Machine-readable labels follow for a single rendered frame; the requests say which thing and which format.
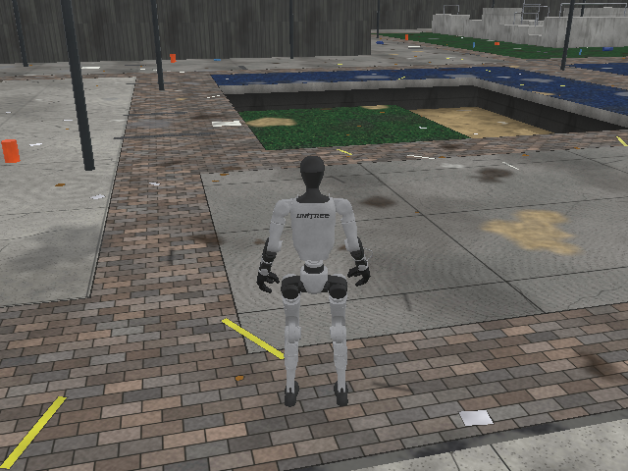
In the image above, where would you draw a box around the robot head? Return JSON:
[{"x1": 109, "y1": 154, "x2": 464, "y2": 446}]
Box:
[{"x1": 296, "y1": 156, "x2": 330, "y2": 203}]

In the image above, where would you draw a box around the robot right hand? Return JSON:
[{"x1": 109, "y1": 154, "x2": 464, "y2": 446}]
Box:
[{"x1": 347, "y1": 267, "x2": 371, "y2": 287}]

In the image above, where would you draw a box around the left robot forearm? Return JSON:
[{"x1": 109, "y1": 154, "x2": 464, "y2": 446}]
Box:
[{"x1": 258, "y1": 238, "x2": 277, "y2": 276}]

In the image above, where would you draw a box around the left robot upper arm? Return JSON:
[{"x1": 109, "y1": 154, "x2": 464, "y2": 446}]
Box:
[{"x1": 267, "y1": 198, "x2": 292, "y2": 253}]

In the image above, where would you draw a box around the right robot forearm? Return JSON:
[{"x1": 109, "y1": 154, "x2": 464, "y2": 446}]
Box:
[{"x1": 350, "y1": 237, "x2": 368, "y2": 271}]

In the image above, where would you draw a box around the robot left hand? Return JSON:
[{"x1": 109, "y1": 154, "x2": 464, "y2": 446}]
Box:
[{"x1": 256, "y1": 272, "x2": 280, "y2": 293}]

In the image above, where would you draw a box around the right robot upper arm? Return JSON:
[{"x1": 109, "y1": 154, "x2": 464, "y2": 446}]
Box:
[{"x1": 334, "y1": 198, "x2": 360, "y2": 252}]

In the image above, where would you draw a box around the robot left foot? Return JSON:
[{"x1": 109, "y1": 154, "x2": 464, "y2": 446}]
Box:
[{"x1": 285, "y1": 381, "x2": 299, "y2": 407}]

